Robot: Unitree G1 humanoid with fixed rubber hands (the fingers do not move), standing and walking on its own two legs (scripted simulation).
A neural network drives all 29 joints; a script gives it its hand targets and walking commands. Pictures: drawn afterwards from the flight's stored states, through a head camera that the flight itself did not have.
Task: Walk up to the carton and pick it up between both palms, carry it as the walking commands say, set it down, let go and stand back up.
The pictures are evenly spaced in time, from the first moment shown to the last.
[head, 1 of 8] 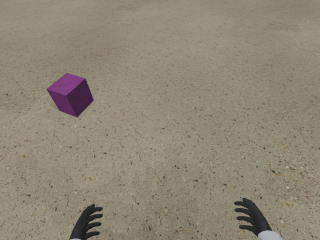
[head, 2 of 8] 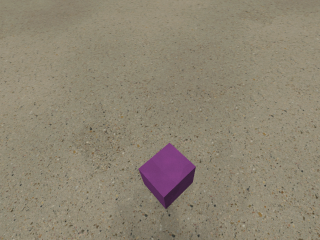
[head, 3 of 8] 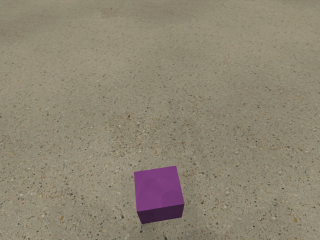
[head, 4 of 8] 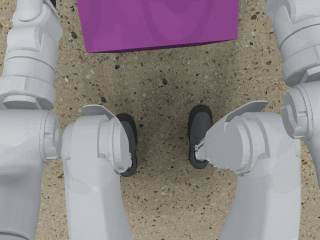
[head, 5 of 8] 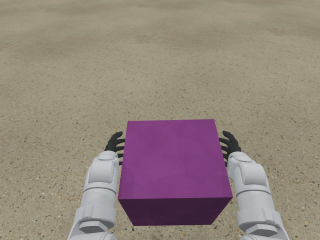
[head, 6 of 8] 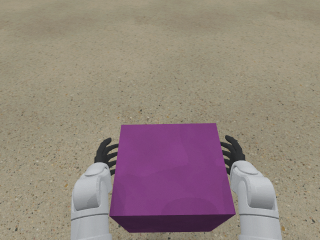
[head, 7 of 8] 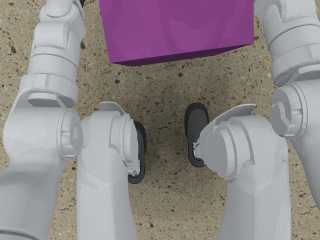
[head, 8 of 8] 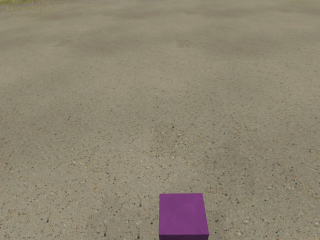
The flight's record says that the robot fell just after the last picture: no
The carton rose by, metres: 0.65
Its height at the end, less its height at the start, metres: +0.00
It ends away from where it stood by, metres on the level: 0.16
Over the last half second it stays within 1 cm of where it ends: yes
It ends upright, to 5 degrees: yes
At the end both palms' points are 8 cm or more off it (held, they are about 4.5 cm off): yes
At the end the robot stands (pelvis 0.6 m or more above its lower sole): yes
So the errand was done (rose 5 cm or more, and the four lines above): yes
